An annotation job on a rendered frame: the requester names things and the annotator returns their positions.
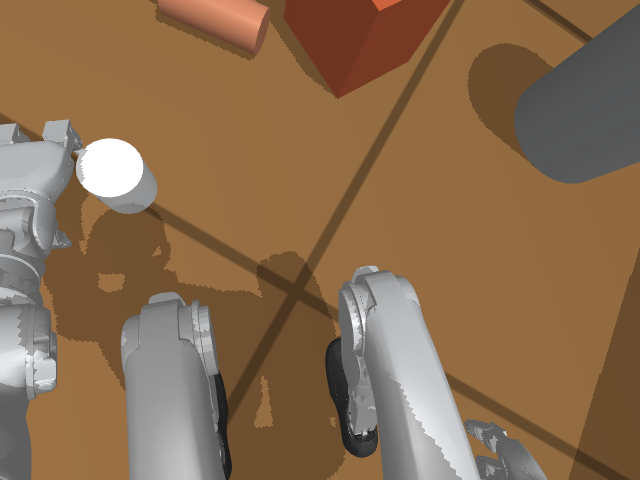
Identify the right robot hand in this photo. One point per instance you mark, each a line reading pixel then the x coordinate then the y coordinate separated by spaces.
pixel 515 461

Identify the right robot foot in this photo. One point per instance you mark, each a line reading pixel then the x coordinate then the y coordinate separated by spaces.
pixel 358 445

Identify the left robot foot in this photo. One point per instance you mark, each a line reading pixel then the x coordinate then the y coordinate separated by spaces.
pixel 222 425

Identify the left robot arm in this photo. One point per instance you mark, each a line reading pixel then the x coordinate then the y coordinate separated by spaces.
pixel 28 347

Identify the left robot hand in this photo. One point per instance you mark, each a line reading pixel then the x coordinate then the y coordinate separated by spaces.
pixel 41 167

